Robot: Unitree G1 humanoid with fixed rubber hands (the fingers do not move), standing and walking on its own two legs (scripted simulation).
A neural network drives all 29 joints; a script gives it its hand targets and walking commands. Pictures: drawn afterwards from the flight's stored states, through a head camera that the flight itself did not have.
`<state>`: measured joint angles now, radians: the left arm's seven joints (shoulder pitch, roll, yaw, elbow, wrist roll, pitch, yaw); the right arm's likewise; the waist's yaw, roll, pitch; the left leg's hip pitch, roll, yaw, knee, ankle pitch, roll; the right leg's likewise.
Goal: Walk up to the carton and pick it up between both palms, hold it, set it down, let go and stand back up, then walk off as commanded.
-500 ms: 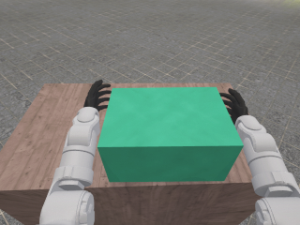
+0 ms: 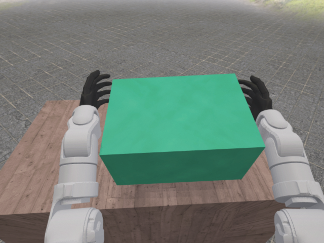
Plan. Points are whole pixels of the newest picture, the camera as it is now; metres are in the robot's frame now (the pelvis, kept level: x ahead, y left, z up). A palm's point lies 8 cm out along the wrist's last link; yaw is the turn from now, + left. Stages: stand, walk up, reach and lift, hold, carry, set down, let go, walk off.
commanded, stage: reach and lift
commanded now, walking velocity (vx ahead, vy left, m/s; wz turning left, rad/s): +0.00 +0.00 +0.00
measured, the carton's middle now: (176, 128) +0.34 +0.00 +0.15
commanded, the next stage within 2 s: hold in 0.06 s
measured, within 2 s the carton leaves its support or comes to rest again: neither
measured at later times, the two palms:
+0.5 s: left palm (94, 117) +0.36 +0.20 +0.17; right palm (255, 116) +0.37 -0.19 +0.18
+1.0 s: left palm (91, 106) +0.34 +0.19 +0.21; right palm (265, 111) +0.35 -0.20 +0.21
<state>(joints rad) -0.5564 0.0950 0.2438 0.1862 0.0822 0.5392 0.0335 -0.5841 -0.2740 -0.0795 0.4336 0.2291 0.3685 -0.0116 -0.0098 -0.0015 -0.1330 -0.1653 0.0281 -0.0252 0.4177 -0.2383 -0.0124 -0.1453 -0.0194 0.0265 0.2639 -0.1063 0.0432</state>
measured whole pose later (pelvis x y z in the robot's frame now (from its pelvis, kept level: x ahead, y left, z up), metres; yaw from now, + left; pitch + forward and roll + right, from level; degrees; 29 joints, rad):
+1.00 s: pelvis -0.01 +0.00 +0.00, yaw +0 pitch -3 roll -1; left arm -0.58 0.08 0.28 0.13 0.13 0.66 0.01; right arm -0.61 -0.26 -0.07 0.41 0.23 0.42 -0.04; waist -0.03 -0.01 -0.08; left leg -0.12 0.03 -0.03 0.40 -0.22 -0.01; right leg -0.11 -0.02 0.03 0.26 -0.09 0.04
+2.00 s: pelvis -0.01 +0.00 +0.00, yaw +0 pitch -4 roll -2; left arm -0.59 0.07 0.31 0.12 0.13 0.65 0.01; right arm -0.62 -0.25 -0.08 0.39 0.23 0.42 -0.06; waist -0.03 -0.02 -0.06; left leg -0.11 0.03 -0.03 0.40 -0.22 -0.01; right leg -0.10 -0.02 0.03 0.25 -0.10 0.04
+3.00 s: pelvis -0.01 +0.00 +0.00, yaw +0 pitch -4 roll -2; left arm -0.58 0.07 0.32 0.11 0.16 0.69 -0.03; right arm -0.62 -0.24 -0.08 0.42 0.23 0.44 -0.06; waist -0.03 -0.03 -0.04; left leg -0.10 0.03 -0.03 0.40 -0.23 -0.01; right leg -0.08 -0.02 0.03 0.25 -0.10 0.04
